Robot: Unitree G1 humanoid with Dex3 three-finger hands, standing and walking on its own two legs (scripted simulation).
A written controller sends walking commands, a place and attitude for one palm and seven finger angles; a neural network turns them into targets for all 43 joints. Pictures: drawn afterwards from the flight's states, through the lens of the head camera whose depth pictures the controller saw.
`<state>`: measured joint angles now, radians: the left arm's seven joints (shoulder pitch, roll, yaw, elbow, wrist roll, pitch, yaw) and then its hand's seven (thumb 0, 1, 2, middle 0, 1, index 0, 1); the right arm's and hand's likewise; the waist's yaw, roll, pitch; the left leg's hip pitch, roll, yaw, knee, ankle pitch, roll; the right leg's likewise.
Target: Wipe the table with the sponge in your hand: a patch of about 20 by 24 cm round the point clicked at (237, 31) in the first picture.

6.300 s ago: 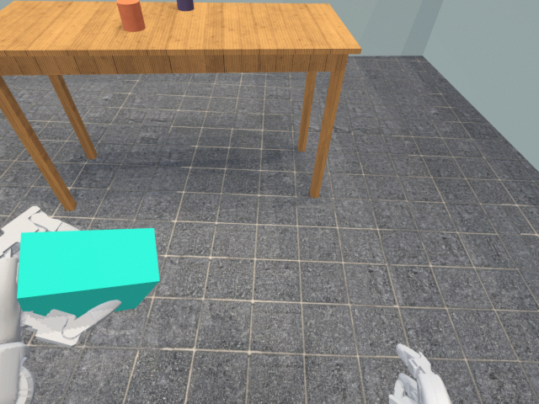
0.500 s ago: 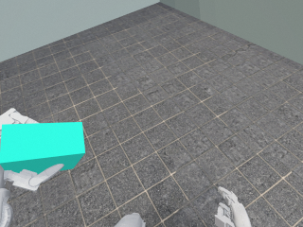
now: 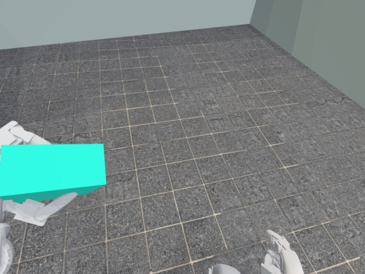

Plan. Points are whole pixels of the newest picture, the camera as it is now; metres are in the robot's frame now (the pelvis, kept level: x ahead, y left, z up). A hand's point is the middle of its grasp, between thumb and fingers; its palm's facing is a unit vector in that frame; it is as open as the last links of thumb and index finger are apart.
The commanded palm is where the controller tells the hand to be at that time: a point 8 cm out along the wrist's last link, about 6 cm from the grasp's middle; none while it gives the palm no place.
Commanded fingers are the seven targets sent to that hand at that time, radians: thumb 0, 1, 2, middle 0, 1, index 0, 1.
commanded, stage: walk to a spot facing it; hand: left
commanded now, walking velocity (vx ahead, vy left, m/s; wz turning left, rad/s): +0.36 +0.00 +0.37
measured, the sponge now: (67, 174) +0.23 +0.21 +0.17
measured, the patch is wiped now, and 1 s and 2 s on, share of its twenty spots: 0.00 0.00 0.00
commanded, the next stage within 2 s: turn to face it in 1.20 s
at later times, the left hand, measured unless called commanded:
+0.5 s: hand (36, 190) +0.19 +0.23 +0.19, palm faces +0.52 -0.71 -0.48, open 9.9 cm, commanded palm +0.12 +0.26 +0.19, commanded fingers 0.00 0.10 1.30 -1.20 -1.60 -1.20 -1.60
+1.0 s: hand (46, 150) +0.25 +0.24 +0.19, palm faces +0.65 -0.57 -0.51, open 9.9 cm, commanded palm +0.19 +0.27 +0.19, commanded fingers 0.00 0.10 1.30 -1.20 -1.60 -1.20 -1.60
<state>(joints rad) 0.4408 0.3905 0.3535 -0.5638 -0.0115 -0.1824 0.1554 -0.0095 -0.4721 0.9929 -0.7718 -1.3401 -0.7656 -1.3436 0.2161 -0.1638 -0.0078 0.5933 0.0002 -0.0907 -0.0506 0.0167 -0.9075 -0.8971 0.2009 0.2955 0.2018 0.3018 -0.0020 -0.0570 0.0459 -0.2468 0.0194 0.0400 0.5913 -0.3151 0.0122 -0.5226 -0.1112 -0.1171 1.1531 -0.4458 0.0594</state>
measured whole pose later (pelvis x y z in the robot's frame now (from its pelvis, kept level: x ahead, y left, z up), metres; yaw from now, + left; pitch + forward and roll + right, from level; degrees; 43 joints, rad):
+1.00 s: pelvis +0.14 -0.05 -0.01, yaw +20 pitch -1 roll +1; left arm 0.46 0.39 0.37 -0.54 -0.02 -0.22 0.14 -0.01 -0.47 0.99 -0.77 -1.34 -0.76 -1.35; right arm 0.21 -0.13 0.03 0.63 0.01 -0.10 -0.05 0.02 -0.90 -0.90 0.21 0.30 0.21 0.30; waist 0.03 0.06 0.08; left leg -0.37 0.08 0.03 0.82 -0.44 -0.01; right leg -0.35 -0.09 -0.19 0.66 -0.28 -0.01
